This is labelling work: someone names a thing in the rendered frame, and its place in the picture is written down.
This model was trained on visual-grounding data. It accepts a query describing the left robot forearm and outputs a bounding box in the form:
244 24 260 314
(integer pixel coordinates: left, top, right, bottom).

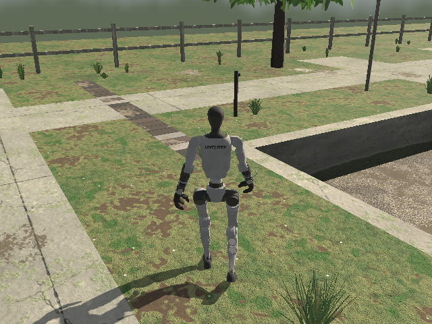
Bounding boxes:
175 164 190 195

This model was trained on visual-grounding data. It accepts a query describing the right robot forearm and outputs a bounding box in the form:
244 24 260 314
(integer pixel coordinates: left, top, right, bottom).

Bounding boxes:
242 162 253 184

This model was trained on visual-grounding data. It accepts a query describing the right robot thigh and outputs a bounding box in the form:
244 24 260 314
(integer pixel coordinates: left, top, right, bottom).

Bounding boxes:
225 189 239 238

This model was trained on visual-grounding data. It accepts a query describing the right robot hand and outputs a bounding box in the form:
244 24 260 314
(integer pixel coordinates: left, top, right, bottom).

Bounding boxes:
238 181 254 193

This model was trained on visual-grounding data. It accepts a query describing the left robot hand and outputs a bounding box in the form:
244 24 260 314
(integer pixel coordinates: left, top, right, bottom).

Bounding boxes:
173 193 189 210

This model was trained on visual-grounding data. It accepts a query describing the right robot foot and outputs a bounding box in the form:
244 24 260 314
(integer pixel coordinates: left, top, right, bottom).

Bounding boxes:
226 271 237 282

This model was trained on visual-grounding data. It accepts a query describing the left robot upper arm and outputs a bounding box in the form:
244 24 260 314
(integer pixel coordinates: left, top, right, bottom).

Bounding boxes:
184 136 202 174

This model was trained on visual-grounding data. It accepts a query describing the right robot upper arm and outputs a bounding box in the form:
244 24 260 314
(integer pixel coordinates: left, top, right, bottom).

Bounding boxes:
230 136 248 172

